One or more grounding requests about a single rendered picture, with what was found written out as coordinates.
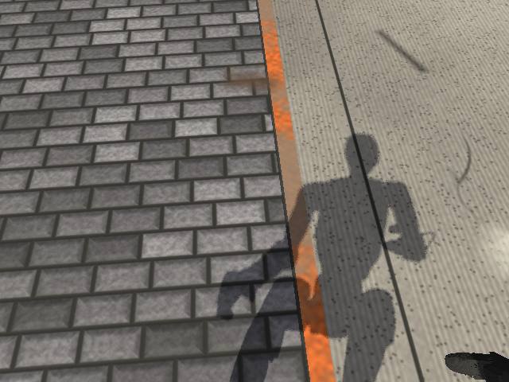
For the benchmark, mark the robot right hand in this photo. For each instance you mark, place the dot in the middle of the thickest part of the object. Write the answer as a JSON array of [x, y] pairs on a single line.
[[490, 367]]

